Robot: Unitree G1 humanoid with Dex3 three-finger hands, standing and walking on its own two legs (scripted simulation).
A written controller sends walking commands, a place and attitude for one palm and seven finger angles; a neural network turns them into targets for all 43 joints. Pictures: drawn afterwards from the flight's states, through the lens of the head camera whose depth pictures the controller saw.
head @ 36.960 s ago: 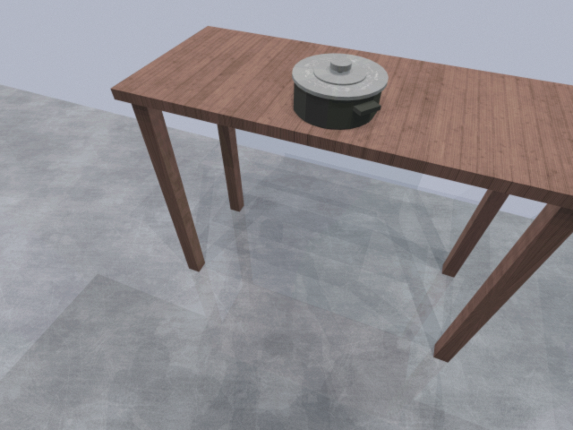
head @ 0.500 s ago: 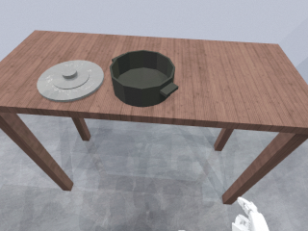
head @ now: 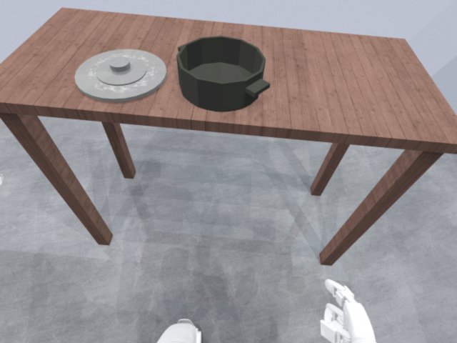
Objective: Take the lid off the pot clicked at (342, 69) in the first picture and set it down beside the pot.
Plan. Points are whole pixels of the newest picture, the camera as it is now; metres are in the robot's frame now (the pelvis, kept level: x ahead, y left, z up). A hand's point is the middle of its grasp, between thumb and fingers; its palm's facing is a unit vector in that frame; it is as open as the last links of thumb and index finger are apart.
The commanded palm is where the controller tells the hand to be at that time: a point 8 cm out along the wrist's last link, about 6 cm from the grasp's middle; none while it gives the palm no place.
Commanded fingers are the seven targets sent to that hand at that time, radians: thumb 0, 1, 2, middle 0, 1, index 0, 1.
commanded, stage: stop stepping back and stand still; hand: left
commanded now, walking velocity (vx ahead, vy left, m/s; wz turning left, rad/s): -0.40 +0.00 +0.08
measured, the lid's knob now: (119, 64) +0.66 +0.32 +0.10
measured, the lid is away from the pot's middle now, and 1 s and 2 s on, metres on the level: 0.24 0.24 0.24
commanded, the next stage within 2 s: let the arm hang, fingers relaxed in 1.34 s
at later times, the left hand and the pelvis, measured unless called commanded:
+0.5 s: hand out of the picture +0.06 +0.28 +0.30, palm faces +0.66 -0.68 -0.32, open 7.4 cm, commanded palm +0.00 +0.30 +0.29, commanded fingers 0.00 0.90 0.90 -0.20 -0.30 -0.20 -0.30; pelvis -0.11 +0.01 +0.01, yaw +4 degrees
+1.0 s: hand out of the picture +0.02 +0.26 +0.02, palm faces +0.27 -0.86 -0.43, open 7.4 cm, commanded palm none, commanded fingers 0.00 0.90 0.90 -0.20 -0.30 -0.20 -0.30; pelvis -0.17 +0.01 +0.00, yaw +6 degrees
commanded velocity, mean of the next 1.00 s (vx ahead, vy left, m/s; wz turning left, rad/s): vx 0.19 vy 0.00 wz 0.00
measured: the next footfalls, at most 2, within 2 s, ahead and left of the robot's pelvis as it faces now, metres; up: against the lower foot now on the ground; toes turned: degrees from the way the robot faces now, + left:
left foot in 0.14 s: +0.03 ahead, +0.12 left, +0.00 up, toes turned +2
left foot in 0.62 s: -0.06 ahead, +0.15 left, +0.00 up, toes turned +6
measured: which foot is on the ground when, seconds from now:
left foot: up 0.00-0.12, down 0.14-0.44, up 0.46-0.60, down 0.62-0.86, up 0.88-1.00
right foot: down 0.00-0.62, up 0.64-0.88, down 0.90-1.00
